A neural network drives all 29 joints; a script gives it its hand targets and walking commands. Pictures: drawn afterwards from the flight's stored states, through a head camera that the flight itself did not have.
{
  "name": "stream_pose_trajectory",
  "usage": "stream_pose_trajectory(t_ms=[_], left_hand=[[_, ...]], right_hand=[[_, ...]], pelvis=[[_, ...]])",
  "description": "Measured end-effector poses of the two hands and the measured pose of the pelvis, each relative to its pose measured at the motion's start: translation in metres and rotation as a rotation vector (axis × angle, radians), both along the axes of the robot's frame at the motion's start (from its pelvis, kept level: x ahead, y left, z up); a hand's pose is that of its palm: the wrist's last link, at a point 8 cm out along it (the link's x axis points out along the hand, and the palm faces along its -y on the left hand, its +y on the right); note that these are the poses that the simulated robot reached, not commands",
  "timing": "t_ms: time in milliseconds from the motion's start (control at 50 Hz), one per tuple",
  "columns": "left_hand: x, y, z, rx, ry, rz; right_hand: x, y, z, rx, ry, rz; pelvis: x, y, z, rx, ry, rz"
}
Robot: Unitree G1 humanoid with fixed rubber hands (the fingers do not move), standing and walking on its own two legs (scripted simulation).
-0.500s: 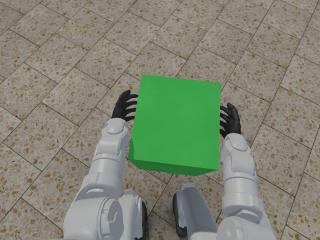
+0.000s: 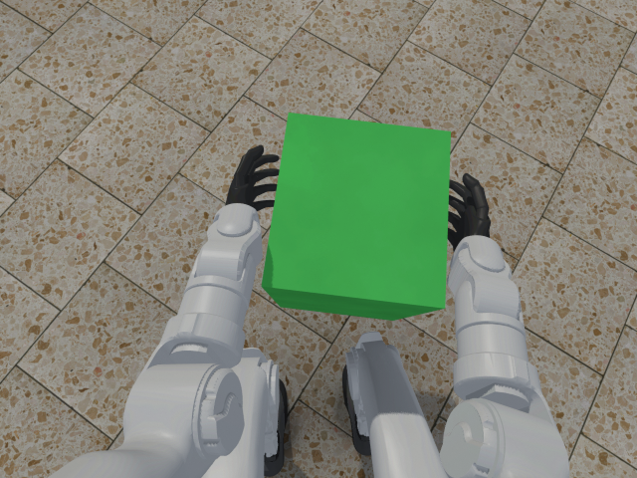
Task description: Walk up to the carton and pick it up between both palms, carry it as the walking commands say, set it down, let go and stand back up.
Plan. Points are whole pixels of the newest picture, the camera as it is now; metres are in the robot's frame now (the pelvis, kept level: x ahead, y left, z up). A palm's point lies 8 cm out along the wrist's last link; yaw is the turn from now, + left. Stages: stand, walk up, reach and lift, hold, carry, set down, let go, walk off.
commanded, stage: set down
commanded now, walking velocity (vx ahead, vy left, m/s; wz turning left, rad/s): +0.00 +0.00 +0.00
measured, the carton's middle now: (350, 235) +0.43 -0.08 -0.15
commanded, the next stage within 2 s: none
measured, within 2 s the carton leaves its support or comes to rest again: rests again in 1.98 s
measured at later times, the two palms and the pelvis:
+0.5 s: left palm (258, 207) +0.49 +0.05 -0.15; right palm (447, 237) +0.42 -0.23 -0.16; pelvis -0.02 -0.01 -0.07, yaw +0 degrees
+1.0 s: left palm (267, 211) +0.51 +0.04 -0.24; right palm (431, 236) +0.44 -0.24 -0.24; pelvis -0.03 -0.01 -0.13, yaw +0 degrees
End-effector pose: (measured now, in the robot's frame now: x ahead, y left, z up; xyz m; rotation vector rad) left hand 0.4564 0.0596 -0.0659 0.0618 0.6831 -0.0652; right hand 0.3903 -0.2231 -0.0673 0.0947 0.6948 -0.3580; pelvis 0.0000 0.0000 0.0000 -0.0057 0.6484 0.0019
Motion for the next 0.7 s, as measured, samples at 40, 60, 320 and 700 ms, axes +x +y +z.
stream_pose_trajectory(t_ms=[40, 60, 320, 700], left_hand=[[0.002, -0.001, -0.007, 0.001, 0.0, 0.001], [0.004, -0.001, -0.01, 0.001, 0.0, 0.001], [0.02, -0.008, -0.054, 0.008, -0.001, -0.01], [0.042, -0.013, -0.12, 0.017, 0.006, -0.03]], right_hand=[[0.003, -0.001, -0.006, 0.0, 0.0, 0.001], [0.004, -0.001, -0.01, 0.0, 0.0, 0.001], [0.017, -0.007, -0.056, 0.001, 0.003, -0.006], [0.036, -0.012, -0.122, -0.006, 0.014, -0.008]], pelvis=[[-0.002, -0.001, -0.006, -0.001, 0.006, 0.0], [-0.003, -0.002, -0.009, -0.001, 0.009, 0.0], [-0.012, -0.007, -0.047, 0.0, 0.045, -0.007], [-0.022, -0.006, -0.097, -0.001, 0.081, -0.004]])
